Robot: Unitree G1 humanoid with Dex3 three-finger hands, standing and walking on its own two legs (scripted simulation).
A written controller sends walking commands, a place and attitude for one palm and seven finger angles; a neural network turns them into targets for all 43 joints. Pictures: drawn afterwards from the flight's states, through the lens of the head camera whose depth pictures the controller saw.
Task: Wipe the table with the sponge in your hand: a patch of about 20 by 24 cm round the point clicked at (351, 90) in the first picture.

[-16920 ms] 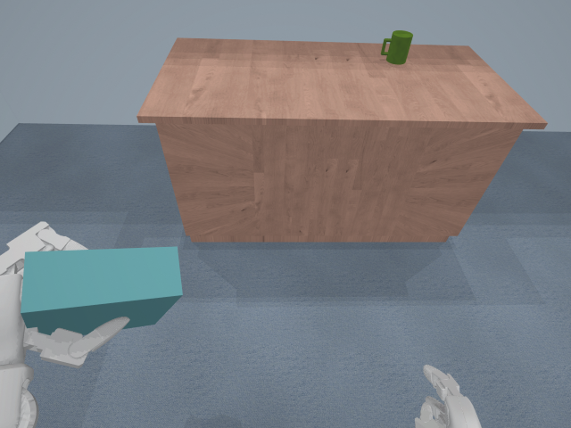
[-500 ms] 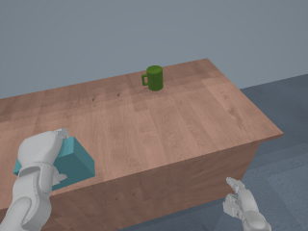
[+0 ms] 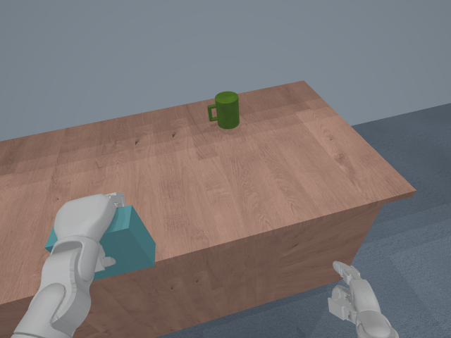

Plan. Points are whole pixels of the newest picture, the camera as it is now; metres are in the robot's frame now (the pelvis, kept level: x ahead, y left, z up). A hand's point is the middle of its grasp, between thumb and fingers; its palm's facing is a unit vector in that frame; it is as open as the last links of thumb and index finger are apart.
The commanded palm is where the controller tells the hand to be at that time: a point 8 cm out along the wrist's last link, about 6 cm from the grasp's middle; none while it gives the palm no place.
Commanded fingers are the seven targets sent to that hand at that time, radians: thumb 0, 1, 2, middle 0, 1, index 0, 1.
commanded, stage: move the sponge above the wiping area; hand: left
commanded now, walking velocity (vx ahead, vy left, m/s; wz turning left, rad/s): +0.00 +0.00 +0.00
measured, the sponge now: (112, 251) +0.23 +0.27 +0.02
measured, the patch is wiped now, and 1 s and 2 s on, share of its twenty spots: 0.00 0.00 0.00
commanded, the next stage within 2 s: none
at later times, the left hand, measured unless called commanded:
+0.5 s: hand (127, 209) +0.30 +0.26 +0.06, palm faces -0.04 -0.07 -1.00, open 9.4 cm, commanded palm +0.28 +0.26 +0.14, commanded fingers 0.00 0.10 1.30 -1.20 -1.60 -1.20 -1.60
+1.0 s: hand (130, 197) +0.33 +0.27 +0.06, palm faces +0.00 -0.05 -1.00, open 9.4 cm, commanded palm +0.31 +0.26 +0.13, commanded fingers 0.00 0.10 1.30 -1.20 -1.60 -1.20 -1.60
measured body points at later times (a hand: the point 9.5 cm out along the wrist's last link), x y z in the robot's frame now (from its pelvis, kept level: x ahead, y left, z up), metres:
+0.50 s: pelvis +0.01 -0.02 +0.00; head +0.01 -0.05 +0.45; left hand +0.30 +0.26 +0.12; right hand +0.23 -0.24 -0.10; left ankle +0.07 +0.08 -0.74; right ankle +0.01 -0.09 -0.74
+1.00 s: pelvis +0.03 -0.03 +0.00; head +0.04 -0.06 +0.45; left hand +0.33 +0.27 +0.12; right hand +0.24 -0.26 -0.11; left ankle +0.07 +0.08 -0.74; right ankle +0.01 -0.09 -0.74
